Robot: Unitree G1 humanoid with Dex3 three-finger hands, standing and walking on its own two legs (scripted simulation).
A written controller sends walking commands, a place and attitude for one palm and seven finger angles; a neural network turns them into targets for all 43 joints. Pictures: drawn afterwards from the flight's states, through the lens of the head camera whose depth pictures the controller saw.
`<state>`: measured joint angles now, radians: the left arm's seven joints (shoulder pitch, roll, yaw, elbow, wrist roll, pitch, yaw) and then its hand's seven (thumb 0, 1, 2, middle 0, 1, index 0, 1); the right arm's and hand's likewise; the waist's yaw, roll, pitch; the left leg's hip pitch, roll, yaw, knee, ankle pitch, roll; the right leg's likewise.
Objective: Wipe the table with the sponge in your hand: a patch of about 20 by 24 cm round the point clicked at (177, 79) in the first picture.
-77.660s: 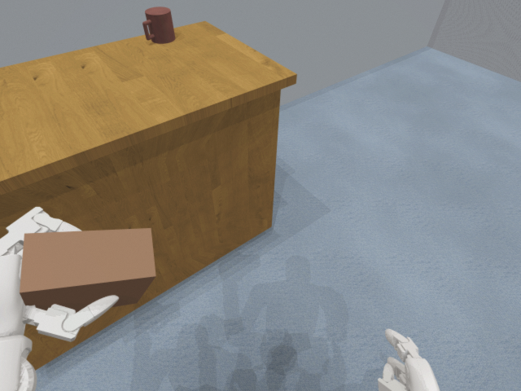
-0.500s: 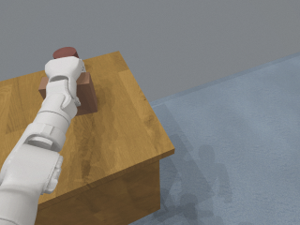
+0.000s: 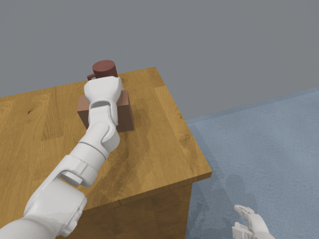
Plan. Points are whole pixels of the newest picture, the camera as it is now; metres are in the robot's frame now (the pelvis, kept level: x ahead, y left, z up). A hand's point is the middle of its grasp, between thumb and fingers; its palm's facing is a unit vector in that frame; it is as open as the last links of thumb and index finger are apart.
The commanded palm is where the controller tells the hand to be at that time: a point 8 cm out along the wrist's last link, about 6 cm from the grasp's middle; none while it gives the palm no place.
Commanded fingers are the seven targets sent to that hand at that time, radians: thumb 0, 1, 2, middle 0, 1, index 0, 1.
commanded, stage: wipe back along the third lane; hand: left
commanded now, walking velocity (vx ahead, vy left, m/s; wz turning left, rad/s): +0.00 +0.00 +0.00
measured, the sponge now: (110, 119) +0.41 +0.18 +0.09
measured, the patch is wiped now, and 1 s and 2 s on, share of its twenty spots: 1.00 1.00 1.00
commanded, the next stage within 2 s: slide back across to the middle lane in 0.98 s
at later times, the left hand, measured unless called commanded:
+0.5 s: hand (115, 121) +0.35 +0.14 +0.15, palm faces +0.14 -0.08 -0.99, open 9.8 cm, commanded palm +0.31 +0.14 +0.16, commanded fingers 0.00 0.10 1.30 -1.20 -1.60 -1.20 -1.60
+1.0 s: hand (119, 134) +0.31 +0.12 +0.14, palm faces +0.16 -0.10 -0.98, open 9.8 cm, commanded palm +0.26 +0.12 +0.17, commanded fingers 0.00 0.10 1.30 -1.20 -1.60 -1.20 -1.60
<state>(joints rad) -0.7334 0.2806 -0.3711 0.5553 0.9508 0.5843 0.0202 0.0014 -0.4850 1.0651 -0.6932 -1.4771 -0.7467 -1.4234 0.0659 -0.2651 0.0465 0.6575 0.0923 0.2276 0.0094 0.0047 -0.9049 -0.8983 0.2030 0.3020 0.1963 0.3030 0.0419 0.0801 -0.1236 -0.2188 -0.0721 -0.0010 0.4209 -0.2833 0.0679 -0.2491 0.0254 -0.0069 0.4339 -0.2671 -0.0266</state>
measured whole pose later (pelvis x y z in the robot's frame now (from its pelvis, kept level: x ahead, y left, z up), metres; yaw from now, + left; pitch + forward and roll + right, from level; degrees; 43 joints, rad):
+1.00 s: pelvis -0.03 -0.05 +0.00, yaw -2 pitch -1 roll +1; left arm -0.31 0.35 -0.32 0.04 0.93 0.64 0.02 0.01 -0.46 1.06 -0.68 -1.48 -0.74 -1.42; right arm 0.04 -0.30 0.06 0.63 0.10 0.22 0.01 0.01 -0.91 -0.90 0.20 0.30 0.19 0.30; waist 0.05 0.12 -0.08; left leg -0.15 -0.02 0.02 0.44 -0.28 0.01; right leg -0.21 0.08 0.01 0.49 -0.26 -0.09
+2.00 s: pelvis -0.04 -0.05 +0.00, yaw -2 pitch -2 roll +2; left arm -0.21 0.51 -0.15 -0.03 0.88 0.50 -0.13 0.00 -0.50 1.06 -0.74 -1.41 -0.80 -1.35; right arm 0.03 -0.30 0.05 0.66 0.07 0.15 -0.06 0.01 -0.90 -0.90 0.20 0.30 0.20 0.30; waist 0.08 0.12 -0.03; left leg -0.14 -0.02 0.00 0.44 -0.26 0.01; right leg -0.20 0.08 0.01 0.49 -0.25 -0.10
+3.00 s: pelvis -0.04 -0.04 +0.00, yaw -1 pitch +3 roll +0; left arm -0.66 0.53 -0.14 0.61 0.94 0.29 -0.10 0.00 -0.53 1.08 -0.77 -1.40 -0.82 -1.35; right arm 0.15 -0.30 0.05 0.67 0.09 0.15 -0.07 0.01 -0.90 -0.90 0.20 0.30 0.20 0.30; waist 0.02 0.08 -0.07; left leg -0.26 -0.03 -0.03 0.46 -0.25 0.02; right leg -0.29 0.07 -0.01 0.46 -0.22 -0.08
